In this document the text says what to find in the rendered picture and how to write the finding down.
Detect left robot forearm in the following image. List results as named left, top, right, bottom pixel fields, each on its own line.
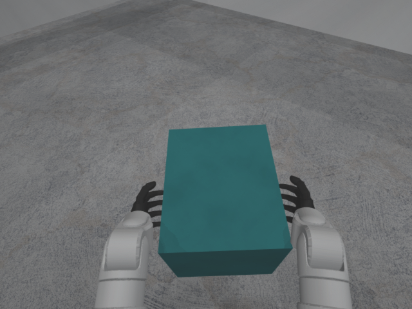
left=92, top=211, right=153, bottom=309

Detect left robot hand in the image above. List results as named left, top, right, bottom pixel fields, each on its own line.
left=131, top=181, right=164, bottom=228

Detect carton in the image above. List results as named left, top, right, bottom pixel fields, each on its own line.
left=158, top=124, right=293, bottom=277

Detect right robot hand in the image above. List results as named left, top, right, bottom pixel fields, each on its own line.
left=279, top=176, right=315, bottom=223

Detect right robot forearm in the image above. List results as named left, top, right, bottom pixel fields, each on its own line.
left=290, top=207, right=353, bottom=309

